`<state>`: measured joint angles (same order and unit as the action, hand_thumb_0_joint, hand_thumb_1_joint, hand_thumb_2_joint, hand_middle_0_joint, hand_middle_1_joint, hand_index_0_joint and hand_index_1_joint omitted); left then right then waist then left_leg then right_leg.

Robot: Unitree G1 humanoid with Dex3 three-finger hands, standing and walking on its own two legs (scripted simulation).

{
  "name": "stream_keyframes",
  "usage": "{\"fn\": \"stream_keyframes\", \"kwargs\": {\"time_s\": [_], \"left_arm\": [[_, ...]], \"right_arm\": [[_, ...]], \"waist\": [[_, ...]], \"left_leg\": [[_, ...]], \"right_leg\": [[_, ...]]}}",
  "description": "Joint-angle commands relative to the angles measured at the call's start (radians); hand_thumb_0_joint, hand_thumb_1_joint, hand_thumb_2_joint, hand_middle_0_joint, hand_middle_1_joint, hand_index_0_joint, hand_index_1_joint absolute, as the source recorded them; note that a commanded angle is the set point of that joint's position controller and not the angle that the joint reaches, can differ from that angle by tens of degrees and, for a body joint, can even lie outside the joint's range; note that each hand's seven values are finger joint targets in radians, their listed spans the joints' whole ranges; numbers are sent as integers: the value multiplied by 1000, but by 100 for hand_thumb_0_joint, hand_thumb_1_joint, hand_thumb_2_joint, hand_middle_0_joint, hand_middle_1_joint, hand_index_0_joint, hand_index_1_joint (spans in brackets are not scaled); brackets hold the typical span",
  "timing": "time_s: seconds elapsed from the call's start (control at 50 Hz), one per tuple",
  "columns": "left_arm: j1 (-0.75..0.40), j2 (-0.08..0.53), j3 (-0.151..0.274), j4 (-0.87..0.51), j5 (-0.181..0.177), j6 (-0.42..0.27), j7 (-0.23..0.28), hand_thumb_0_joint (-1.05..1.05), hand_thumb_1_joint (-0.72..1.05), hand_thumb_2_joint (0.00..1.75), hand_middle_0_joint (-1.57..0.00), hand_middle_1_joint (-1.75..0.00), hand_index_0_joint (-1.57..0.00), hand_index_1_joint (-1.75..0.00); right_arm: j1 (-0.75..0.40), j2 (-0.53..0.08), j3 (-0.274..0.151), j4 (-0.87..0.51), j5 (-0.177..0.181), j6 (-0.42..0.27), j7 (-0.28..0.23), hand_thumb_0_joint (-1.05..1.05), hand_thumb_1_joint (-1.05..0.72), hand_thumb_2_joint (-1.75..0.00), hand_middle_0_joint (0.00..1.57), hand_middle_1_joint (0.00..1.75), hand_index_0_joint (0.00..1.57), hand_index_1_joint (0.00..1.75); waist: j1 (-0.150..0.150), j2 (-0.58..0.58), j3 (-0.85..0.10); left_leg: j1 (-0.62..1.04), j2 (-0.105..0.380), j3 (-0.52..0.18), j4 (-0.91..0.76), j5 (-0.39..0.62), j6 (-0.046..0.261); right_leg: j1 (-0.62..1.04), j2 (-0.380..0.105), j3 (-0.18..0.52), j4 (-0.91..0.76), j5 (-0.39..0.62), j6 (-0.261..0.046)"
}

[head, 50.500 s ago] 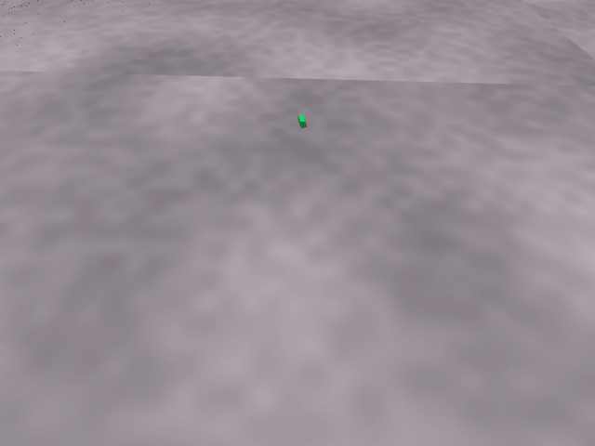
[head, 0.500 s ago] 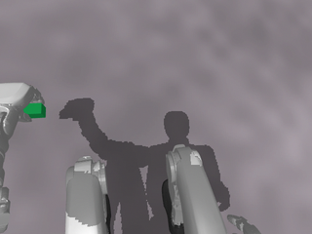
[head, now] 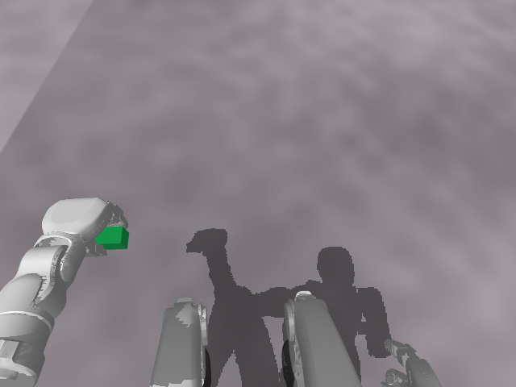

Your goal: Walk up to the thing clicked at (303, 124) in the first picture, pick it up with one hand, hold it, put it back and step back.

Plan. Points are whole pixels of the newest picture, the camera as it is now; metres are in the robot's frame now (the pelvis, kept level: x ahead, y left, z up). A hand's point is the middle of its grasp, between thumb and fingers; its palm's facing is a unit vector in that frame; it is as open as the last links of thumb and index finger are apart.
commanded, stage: lift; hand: left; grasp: from above
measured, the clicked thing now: (97, 238) +0.40 +0.26 -0.11
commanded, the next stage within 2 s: hold in 0.74 s
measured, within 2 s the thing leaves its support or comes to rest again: neither
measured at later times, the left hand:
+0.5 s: hand (63, 217) +0.36 +0.23 +0.07, palm faces -0.46 -0.04 -0.88, open 6.2 cm
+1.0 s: hand (47, 177) +0.38 +0.22 +0.13, palm faces -0.48 -0.03 -0.88, open 6.3 cm
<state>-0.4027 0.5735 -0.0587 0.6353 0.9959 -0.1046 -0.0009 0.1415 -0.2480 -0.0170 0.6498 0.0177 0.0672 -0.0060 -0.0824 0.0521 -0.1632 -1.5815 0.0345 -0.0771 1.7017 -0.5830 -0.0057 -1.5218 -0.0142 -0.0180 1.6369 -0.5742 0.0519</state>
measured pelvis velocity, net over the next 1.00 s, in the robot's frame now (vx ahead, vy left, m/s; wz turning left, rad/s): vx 0.07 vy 0.00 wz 0.01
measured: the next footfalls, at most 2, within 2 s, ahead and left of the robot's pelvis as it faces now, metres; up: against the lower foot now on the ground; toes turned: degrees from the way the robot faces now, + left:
none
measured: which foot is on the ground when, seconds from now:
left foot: down 0.00-1.00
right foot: down 0.00-1.00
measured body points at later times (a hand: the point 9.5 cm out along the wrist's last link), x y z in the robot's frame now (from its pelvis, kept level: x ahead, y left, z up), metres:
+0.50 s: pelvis +0.04 -0.01 +0.14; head +0.10 +0.00 +0.59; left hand +0.38 +0.23 +0.12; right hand +0.14 -0.27 +0.02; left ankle +0.09 +0.12 -0.52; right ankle +0.09 -0.15 -0.52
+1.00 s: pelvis +0.07 +0.00 +0.19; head +0.11 -0.01 +0.64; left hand +0.40 +0.22 +0.18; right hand +0.18 -0.27 +0.07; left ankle +0.09 +0.12 -0.52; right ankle +0.09 -0.15 -0.52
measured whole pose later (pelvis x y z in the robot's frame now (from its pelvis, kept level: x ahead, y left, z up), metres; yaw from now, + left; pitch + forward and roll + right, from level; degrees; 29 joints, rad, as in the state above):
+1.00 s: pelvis +0.07 +0.00 +0.19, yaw +0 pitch +8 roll -1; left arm -0.31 0.42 -0.19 0.77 1.02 -0.07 0.03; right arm 0.23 -0.24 -0.05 0.72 0.05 0.02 -0.06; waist -0.03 0.04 -0.07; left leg -0.57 0.04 0.02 0.78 -0.35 -0.01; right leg -0.56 -0.02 0.03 0.75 -0.34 0.04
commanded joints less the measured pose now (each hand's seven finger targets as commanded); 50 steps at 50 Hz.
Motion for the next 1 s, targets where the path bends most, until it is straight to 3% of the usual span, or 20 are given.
{"fn": "stream_keyframes", "kwargs": {"time_s": [0.0,0.06,0.1,0.16,0.18,0.26,0.32,0.48,0.52,0.66,0.74,0.82,0.88,0.92,0.96,0.98], "left_arm": [[-250,233,92,-210,-6,4,54,0,81,15,-115,-17,-118,-14],[-254,195,68,-178,-9,4,71,0,81,15,-115,-18,-118,-15],[-248,194,74,-138,0,4,83,0,80,15,-113,-19,-117,-16],[-255,150,32,-109,7,3,90,0,79,14,-112,-20,-115,-17],[-237,160,47,-98,10,4,94,0,77,14,-111,-20,-114,-16],[-208,100,1,-56,7,10,100,0,78,14,-111,-20,-115,-17],[-238,107,3,-60,12,12,116,0,77,14,-111,-20,-115,-17],[-262,85,-22,-11,35,24,141,0,75,21,-111,-22,-113,-20],[-233,89,-8,6,31,31,143,0,73,20,-110,-20,-112,-18],[-237,56,-39,-9,17,40,120,0,77,23,-113,-21,-115,-19],[-241,78,-27,-28,17,35,104,0,77,23,-111,-23,-114,-20],[-216,54,-38,-14,14,37,99,0,78,24,-112,-23,-115,-20],[-240,81,-31,-54,23,28,86,0,78,19,-110,-24,-114,-20],[-227,58,-48,-50,24,26,69,0,77,20,-110,-24,-114,-19],[-230,78,-31,-69,17,22,62,0,80,20,-112,-23,-116,-18],[-216,54,-47,-59,16,23,57,0,79,19,-111,-23,-115,-18]], "right_arm": [[61,-163,-59,-77,7,-38,-35,0,-91,-90,20,30,20,30],[58,-153,-56,-64,8,-55,-46,0,-91,-90,20,30,20,30],[61,-154,-57,-48,9,-65,-51,0,-91,-90,20,30,20,30],[68,-150,-59,-44,12,-79,-56,0,-91,-90,20,30,20,30],[75,-150,-61,-39,13,-82,-56,0,-91,-91,20,30,20,30],[77,-144,-60,-37,16,-93,-57,0,-91,-91,20,30,20,30],[85,-140,-60,-36,15,-99,-59,0,-91,-90,20,30,20,30],[110,-137,-68,-28,18,-102,-56,0,-91,-90,20,30,20,30],[113,-138,-70,-30,20,-99,-53,0,-91,-90,20,30,20,30],[97,-136,-75,-45,22,-91,-49,0,-90,-90,20,30,20,30],[91,-135,-75,-45,23,-87,-54,0,-90,-90,20,30,20,30],[88,-138,-75,-44,25,-86,-55,0,-90,-90,20,30,20,30],[78,-139,-76,-47,27,-80,-57,0,-90,-90,20,30,20,30],[77,-137,-75,-45,27,-78,-57,0,-90,-90,20,30,20,30],[72,-140,-77,-47,26,-74,-59,0,-90,-90,20,30,20,30],[72,-137,-75,-49,28,-74,-58,0,-90,-90,20,30,20,30]], "waist": [[-7,77,-460],[-15,59,-382],[-3,63,-362],[-8,52,-332],[5,51,-334],[11,36,-291],[19,21,-275],[29,28,-266],[39,-3,-255],[40,-10,-211],[44,-17,-214],[44,-35,-192],[55,-13,-200],[47,-21,-195],[53,-16,-196],[52,-20,-190]], "left_leg": [[510,-19,27,-391,18,26],[551,-18,30,-459,11,26],[600,-13,19,-511,14,22],[667,-14,25,-576,28,19],[690,-17,27,-594,53,17],[772,-16,27,-681,85,11],[812,-25,43,-730,102,13],[973,-33,72,-828,285,6],[991,-36,75,-853,294,8],[1079,-37,82,-945,320,8],[1116,-43,91,-969,361,10],[1163,-37,89,-1007,394,7],[1188,-41,97,-1026,412,7],[1203,-41,97,-1032,440,6],[1223,-40,100,-1044,454,7],[1234,-38,98,-1053,468,5]], "right_leg": [[358,38,-23,-345,57,-66],[420,37,-10,-426,44,-64],[455,37,-7,-454,56,-63],[522,41,0,-532,61,-64],[552,41,3,-550,76,-65],[626,45,5,-629,106,-64],[697,45,10,-693,115,-61],[837,45,15,-794,281,-61],[874,45,17,-823,286,-60],[954,44,21,-915,311,-56],[1008,41,33,-954,352,-50],[1029,44,24,-974,373,-54],[1057,43,27,-994,391,-54],[1075,45,28,-1000,415,-53],[1088,46,27,-1011,427,-54],[1092,47,23,-1007,434,-56]]}}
